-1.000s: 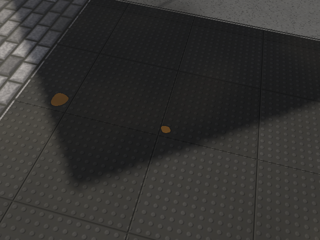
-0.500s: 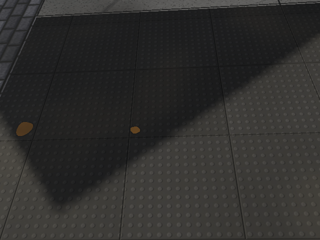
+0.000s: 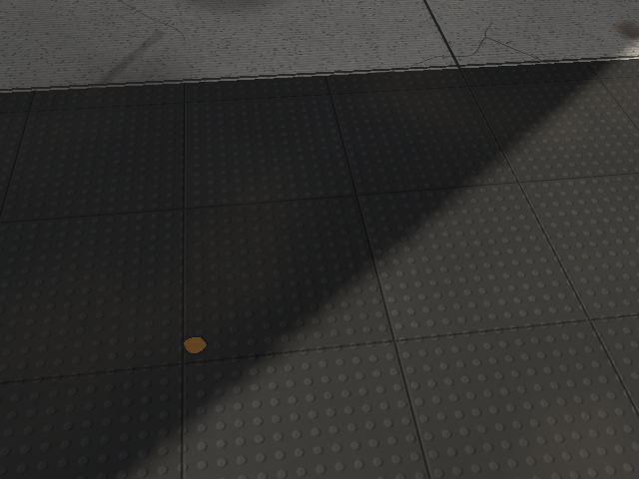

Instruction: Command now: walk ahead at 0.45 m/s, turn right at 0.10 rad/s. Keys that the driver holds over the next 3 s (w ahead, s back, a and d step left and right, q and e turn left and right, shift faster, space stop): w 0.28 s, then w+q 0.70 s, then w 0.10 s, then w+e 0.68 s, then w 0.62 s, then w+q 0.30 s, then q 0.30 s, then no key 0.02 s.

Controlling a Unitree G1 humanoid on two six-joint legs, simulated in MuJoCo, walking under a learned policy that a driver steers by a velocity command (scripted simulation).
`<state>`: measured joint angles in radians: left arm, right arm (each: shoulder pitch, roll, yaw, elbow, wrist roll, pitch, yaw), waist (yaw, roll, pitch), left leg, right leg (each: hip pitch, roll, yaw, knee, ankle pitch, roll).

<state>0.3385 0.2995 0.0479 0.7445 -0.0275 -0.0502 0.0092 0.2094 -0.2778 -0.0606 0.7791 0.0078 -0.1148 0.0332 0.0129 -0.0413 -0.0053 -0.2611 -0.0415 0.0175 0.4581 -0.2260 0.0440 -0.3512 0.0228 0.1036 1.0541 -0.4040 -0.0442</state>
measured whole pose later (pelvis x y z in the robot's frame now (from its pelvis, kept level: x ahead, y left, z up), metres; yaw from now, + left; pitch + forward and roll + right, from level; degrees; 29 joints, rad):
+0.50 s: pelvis +0.27 -0.04 -0.01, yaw +4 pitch +2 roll +0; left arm 0.11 0.26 0.04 0.65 0.00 -0.09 -0.03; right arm 0.37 -0.30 -0.04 0.85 0.03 -0.06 0.00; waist -0.04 0.02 0.05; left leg -0.31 0.01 -0.07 1.14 -0.42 0.03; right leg -0.39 0.01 -0.07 0.51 -0.15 -0.05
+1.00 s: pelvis +0.53 +0.05 -0.02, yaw +21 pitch +1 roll -1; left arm 0.26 0.30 0.07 0.80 -0.02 -0.07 0.00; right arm 0.14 -0.30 -0.07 0.65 0.02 -0.03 0.04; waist 0.02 0.00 0.09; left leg -0.48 -0.04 0.04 0.65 -0.19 0.10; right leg -0.22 -0.05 -0.05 1.11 -0.49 0.02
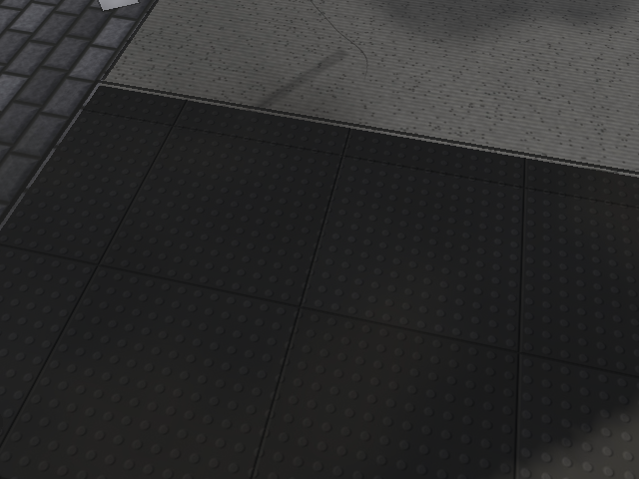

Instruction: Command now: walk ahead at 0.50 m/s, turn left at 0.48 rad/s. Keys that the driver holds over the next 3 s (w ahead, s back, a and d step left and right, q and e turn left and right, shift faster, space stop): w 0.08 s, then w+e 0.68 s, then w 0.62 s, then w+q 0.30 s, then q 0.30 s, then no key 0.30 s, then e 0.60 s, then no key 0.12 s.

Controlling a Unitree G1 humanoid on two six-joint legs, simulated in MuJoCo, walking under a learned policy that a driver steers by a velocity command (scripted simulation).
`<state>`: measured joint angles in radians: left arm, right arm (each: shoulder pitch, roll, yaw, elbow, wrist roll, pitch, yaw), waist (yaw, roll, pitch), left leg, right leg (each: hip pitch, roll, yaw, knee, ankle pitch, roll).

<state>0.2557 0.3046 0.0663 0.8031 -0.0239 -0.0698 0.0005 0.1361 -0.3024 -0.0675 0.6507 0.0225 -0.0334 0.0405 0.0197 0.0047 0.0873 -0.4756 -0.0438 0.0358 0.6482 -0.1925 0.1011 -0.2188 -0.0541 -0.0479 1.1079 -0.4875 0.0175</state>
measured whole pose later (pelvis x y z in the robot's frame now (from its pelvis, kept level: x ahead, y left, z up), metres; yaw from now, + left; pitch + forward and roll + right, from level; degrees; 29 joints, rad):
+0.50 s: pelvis +0.30 -0.04 +0.00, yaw -5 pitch +3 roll +0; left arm 0.12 0.28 0.04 0.70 -0.01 -0.08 -0.06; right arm 0.32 -0.31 -0.06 0.80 -0.01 -0.03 -0.02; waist -0.04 -0.01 0.03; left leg 0.01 -0.01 0.09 0.59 -0.46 0.03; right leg -0.52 0.03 -0.04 0.58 -0.09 -0.09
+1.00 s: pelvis +0.60 -0.05 +0.01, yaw -19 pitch +2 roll +1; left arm 0.35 0.30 0.06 0.75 -0.02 -0.04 0.01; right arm 0.13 -0.28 -0.04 0.67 -0.01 -0.12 0.02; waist 0.05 -0.03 0.00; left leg -0.45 -0.03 0.00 0.56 -0.16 0.03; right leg -0.21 0.08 0.18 0.88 -0.51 -0.04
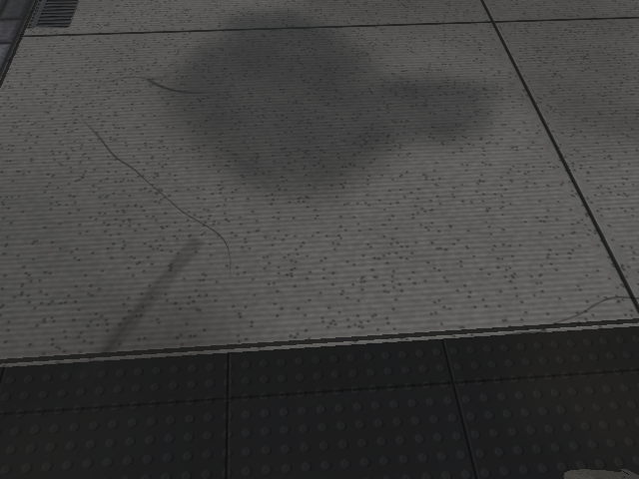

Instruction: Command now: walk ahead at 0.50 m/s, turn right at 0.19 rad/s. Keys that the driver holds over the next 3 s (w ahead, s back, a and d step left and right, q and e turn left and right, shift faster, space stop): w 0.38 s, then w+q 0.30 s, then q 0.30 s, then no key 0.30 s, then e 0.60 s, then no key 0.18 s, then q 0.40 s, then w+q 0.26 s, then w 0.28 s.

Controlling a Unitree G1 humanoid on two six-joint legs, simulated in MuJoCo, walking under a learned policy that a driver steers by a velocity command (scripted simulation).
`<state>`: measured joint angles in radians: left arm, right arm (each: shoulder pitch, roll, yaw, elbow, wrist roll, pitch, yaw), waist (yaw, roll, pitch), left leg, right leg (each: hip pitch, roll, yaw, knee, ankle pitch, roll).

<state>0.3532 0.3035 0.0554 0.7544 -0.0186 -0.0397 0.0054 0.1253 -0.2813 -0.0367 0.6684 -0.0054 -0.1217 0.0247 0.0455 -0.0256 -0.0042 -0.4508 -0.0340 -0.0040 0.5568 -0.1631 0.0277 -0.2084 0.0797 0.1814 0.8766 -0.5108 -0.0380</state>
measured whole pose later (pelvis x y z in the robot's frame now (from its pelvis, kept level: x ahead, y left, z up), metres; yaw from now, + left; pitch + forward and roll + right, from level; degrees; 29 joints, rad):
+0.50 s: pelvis +0.26 -0.04 +0.00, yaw +0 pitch +3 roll +1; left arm 0.04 0.26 0.03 0.64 0.00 -0.09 -0.03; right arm 0.42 -0.30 -0.05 0.86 0.02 -0.05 0.00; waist -0.08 0.01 0.02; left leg -0.13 0.00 -0.06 0.76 -0.47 0.01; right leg -0.47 0.00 -0.03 0.55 -0.12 -0.03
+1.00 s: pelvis +0.48 +0.00 -0.01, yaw +16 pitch +2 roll -2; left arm 0.20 0.30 0.07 0.80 0.00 -0.03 0.02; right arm 0.11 -0.30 -0.07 0.64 -0.01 -0.02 0.04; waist 0.03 0.01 0.08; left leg -0.52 -0.03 0.01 0.60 -0.12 0.08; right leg -0.24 -0.03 -0.10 0.98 -0.56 0.04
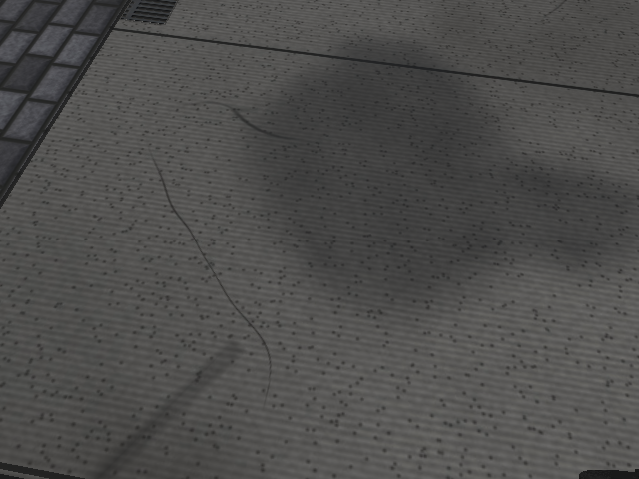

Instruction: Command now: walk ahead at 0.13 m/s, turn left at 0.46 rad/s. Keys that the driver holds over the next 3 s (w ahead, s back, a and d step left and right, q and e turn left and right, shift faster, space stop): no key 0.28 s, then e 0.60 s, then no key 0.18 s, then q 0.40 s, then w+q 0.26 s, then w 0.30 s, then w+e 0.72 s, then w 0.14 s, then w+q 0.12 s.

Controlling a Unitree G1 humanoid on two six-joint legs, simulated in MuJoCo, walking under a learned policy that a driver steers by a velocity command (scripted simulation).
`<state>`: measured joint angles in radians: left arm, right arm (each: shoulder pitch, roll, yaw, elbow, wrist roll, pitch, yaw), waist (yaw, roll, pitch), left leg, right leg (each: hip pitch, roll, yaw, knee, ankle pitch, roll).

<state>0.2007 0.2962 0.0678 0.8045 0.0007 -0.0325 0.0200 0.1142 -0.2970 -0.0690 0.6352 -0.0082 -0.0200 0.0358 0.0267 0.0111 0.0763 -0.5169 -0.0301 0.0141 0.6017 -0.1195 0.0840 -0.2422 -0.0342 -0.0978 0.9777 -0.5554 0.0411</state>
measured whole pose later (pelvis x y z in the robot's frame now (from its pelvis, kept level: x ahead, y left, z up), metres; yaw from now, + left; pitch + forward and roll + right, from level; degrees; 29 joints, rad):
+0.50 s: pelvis +0.07 -0.03 +0.01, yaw +1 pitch +0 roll +1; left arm 0.24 0.25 0.04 0.83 0.01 0.00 0.01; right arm 0.14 -0.23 -0.04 0.73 -0.03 0.01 -0.02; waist 0.01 0.02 0.02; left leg -0.33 -0.04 0.00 0.53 -0.20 0.02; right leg -0.29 -0.02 0.07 0.58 -0.29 0.03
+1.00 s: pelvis +0.07 -0.09 +0.01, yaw -14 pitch +2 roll +2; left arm 0.19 0.28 0.06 0.68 0.02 0.02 -0.01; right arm 0.13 -0.31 -0.09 0.76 0.00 0.04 -0.04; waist 0.00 0.04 0.04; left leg -0.51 0.06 0.02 1.05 -0.51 -0.06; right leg -0.33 0.01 0.00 0.61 -0.31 -0.05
